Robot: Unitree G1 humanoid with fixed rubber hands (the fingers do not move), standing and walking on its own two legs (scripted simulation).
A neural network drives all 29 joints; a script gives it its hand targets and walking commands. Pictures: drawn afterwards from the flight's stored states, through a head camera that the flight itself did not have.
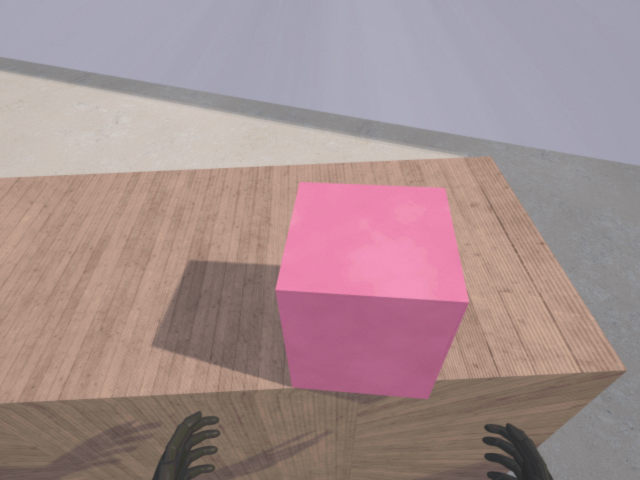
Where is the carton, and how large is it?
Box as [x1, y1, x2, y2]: [275, 182, 468, 398]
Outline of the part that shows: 299,182 275,289 292,387 427,398 468,303 445,189 435,187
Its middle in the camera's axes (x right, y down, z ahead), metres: +0.07 +0.07 +0.58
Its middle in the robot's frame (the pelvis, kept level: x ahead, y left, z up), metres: +0.40 -0.01 +0.01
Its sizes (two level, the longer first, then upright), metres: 0.210 0.200 0.250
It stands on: a pedestal, 0.66 m high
